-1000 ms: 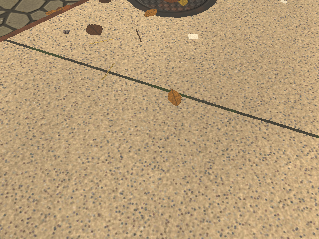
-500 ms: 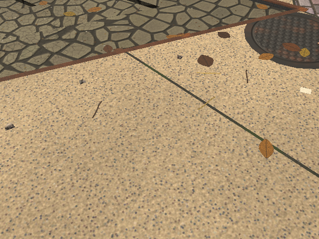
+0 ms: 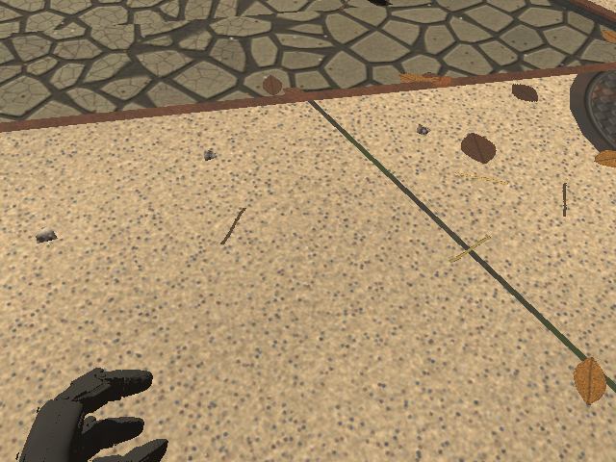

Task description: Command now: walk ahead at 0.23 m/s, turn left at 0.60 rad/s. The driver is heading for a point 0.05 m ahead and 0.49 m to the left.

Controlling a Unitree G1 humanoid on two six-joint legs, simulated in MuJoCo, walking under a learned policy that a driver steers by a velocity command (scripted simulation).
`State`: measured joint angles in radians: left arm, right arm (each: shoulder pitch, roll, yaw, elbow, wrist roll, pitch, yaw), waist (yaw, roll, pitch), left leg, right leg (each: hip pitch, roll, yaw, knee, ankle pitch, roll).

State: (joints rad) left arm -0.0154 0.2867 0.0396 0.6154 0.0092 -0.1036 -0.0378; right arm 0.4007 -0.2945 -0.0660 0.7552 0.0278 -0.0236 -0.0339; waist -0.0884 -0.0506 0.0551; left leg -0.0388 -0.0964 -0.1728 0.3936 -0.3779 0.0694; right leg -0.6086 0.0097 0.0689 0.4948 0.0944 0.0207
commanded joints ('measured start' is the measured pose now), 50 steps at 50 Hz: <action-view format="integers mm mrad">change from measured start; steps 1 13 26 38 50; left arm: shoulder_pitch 53 78 38 38 299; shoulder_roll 137 118 142 75 131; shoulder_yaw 52 47 32 25 40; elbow -48 -6 45 89 153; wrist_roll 4 19 -17 -26 -9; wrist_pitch -13 59 85 37 -2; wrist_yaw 8 49 27 2 20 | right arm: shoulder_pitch -53 -60 -77 -78 -85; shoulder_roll -169 -82 -248 -175 -127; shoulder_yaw -53 -22 -45 -30 -26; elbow -66 -138 -145 -71 -73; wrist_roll -3 -16 -49 -17 11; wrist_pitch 2 81 55 -33 -42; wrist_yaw -15 -15 14 19 19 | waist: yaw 92 67 -5 20 141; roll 176 -76 257 177 -89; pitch -93 -145 -33 -11 -34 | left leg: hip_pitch -52 -428 -117 -95 -767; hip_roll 199 145 436 313 150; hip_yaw -181 118 -377 -56 8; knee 104 688 -251 -245 788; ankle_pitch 684 -82 -379 28 20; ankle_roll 42 -164 222 137 -27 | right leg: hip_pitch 235 383 -42 69 649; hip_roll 28 -287 -42 -58 -339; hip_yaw -8 46 -99 -85 340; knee -24 -223 402 138 -309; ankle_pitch -40 118 -656 -245 -649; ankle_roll -43 -291 4 14 -173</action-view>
